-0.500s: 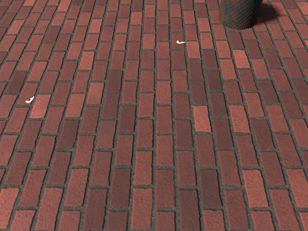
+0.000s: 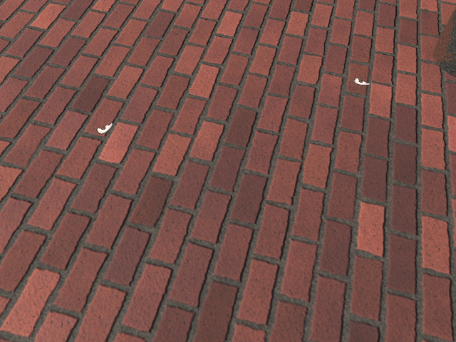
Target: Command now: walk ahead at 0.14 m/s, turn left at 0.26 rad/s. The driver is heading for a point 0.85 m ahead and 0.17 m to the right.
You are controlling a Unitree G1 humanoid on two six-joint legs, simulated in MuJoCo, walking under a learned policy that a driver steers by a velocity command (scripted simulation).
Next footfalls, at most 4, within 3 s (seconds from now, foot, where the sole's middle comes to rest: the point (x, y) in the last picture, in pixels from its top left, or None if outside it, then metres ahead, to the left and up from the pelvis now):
0.26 right None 0.16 -0.13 -0.78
2.60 right None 0.33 -0.16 -0.78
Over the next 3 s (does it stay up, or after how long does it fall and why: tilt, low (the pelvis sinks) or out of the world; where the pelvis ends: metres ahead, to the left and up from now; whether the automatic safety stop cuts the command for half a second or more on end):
stays up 0.40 -0.09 0.00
